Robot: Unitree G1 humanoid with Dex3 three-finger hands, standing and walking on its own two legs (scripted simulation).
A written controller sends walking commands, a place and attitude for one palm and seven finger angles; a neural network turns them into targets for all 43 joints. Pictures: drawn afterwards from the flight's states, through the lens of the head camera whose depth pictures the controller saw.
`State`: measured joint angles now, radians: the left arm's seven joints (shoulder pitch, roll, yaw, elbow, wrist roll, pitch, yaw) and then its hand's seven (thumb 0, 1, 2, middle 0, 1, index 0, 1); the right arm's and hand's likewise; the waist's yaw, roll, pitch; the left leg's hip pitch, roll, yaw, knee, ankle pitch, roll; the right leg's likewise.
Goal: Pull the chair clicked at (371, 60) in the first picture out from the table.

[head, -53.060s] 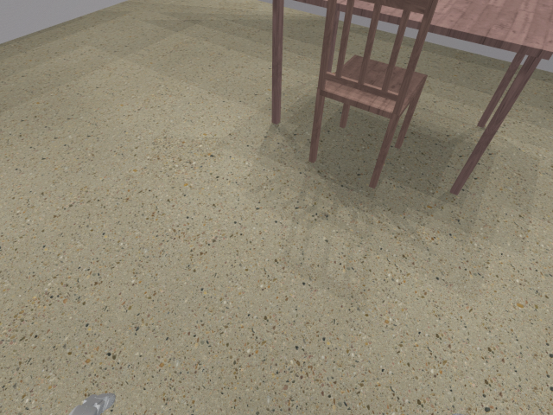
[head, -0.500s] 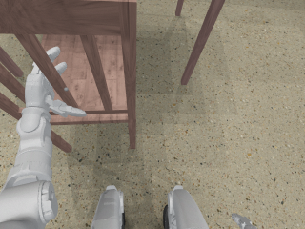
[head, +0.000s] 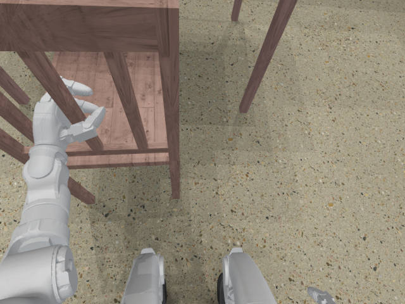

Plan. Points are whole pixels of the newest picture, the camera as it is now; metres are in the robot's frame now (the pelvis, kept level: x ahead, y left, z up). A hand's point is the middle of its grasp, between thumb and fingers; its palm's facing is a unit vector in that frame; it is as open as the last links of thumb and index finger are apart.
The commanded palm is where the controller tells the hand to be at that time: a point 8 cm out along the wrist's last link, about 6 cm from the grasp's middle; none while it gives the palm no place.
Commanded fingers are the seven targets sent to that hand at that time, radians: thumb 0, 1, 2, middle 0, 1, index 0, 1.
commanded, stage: hook a spindle and tug to test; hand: left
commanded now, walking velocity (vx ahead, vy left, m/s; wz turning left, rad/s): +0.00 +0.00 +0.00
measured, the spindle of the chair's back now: (72, 111) +0.47 +0.23 +0.03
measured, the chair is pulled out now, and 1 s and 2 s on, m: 0.29 0.30 0.30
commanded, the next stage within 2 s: open the thumb and straighten the fingers in 0.70 s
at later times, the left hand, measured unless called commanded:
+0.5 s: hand (89, 124) +0.44 +0.20 +0.03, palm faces +0.07 -1.00 -0.02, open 4.9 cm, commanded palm +0.41 +0.24 +0.03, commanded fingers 0.00 0.90 0.90 -0.50 -1.45 -0.50 -1.45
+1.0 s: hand (88, 130) +0.43 +0.20 +0.02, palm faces +0.06 -1.00 -0.06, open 6.5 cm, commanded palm +0.41 +0.24 +0.03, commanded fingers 0.00 -0.43 0.26 -0.47 -1.38 -0.47 -1.38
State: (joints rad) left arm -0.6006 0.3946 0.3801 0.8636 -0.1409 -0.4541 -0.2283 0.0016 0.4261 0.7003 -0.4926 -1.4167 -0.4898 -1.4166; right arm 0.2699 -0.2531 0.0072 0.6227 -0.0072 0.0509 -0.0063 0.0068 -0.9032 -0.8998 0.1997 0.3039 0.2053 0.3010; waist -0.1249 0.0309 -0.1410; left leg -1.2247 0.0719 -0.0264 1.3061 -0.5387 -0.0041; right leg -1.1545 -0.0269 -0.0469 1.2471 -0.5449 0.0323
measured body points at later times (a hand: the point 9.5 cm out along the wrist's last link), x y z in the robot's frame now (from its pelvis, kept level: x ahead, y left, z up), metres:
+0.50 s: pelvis +0.01 +0.00 +0.01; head +0.16 +0.02 +0.43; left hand +0.44 +0.26 +0.03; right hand +0.09 -0.26 -0.11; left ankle +0.03 +0.12 -0.62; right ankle +0.02 -0.15 -0.62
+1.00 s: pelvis +0.02 +0.00 +0.01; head +0.16 +0.01 +0.44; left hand +0.42 +0.25 +0.03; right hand +0.12 -0.27 -0.11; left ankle +0.03 +0.12 -0.62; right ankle +0.02 -0.15 -0.62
